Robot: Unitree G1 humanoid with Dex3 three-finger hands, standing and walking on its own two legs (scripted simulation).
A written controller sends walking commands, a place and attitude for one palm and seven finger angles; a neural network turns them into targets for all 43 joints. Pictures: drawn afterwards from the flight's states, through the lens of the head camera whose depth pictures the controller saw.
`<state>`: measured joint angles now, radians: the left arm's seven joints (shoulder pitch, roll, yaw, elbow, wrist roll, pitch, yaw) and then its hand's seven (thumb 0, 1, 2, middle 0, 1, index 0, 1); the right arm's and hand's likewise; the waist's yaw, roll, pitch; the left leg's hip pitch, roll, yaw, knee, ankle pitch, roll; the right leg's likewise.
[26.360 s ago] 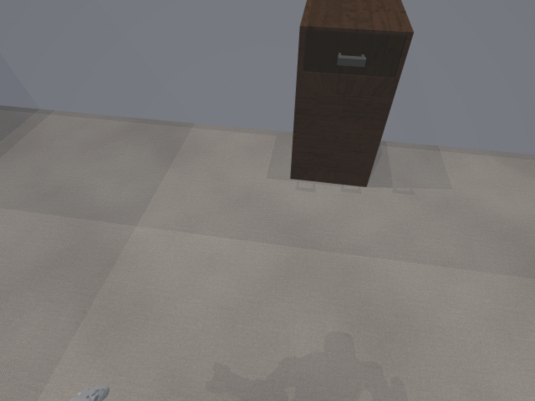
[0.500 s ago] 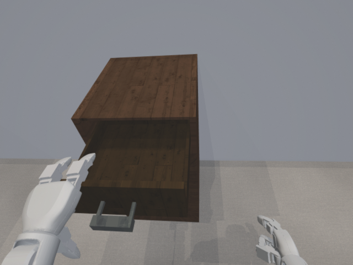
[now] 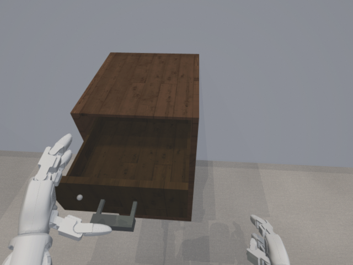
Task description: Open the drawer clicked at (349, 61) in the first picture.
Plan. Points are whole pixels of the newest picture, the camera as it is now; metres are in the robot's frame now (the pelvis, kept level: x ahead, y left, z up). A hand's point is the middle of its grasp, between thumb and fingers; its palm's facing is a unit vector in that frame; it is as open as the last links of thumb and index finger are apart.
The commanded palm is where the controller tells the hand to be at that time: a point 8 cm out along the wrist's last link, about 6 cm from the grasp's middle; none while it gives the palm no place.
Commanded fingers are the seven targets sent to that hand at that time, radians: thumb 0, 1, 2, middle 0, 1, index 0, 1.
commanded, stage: draw the hand back to the body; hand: left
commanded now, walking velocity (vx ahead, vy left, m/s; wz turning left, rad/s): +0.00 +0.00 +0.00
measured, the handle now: (115, 213) +0.25 +0.20 -0.06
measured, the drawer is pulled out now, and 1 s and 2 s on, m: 0.25 0.25 0.25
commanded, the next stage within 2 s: step back with the hand held close in 0.80 s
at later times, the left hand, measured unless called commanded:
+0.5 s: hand (53, 195) +0.18 +0.23 +0.16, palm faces +0.38 -0.84 -0.40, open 10.3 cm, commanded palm +0.13 +0.27 +0.18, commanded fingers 0.00 0.76 0.84 -0.19 -0.30 -0.19 -0.30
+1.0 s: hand (54, 193) +0.18 +0.22 +0.17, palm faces +0.40 -0.80 -0.45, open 7.4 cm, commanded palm +0.12 +0.25 +0.18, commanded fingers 0.00 0.90 0.90 -0.20 -0.30 -0.20 -0.30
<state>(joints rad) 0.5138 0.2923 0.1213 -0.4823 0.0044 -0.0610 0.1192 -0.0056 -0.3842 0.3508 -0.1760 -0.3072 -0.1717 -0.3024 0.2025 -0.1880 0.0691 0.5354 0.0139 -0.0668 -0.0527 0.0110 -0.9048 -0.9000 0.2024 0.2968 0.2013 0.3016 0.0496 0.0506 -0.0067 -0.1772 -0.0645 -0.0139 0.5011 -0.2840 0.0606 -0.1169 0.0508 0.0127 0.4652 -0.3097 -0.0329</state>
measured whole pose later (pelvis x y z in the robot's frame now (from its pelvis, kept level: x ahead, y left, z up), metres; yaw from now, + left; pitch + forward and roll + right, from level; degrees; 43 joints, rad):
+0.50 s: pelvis +0.00 -0.01 +0.00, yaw +1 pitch -2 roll -1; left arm 0.56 0.34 0.27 -0.49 -0.08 -0.09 0.11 0.00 0.42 0.70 -0.20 -0.31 -0.19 -0.30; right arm 0.17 -0.22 0.01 0.61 0.02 -0.08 -0.06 0.01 -0.90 -0.90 0.20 0.30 0.20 0.30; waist 0.05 0.07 -0.02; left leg -0.15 -0.05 -0.03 0.44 -0.25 0.05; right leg -0.08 0.06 0.00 0.38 -0.27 -0.04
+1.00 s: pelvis -0.01 -0.03 +0.01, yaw +1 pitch -1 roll -1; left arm 0.53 0.36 0.33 -0.47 -0.07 -0.14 0.11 0.02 0.88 0.90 -0.22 -0.31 -0.21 -0.30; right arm 0.18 -0.23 0.01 0.60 0.02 -0.06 -0.06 0.01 -0.90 -0.90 0.20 0.30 0.20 0.30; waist 0.04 0.08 0.00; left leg -0.19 -0.02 -0.05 0.46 -0.25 0.02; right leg -0.09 0.10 -0.02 0.35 -0.24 -0.07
